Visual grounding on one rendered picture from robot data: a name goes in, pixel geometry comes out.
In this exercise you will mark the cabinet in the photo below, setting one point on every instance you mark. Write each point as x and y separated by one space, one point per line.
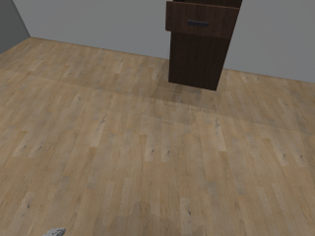
197 60

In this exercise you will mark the handle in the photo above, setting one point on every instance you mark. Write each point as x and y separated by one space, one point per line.
190 22

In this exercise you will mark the drawer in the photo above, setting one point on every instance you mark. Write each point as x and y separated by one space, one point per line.
221 19

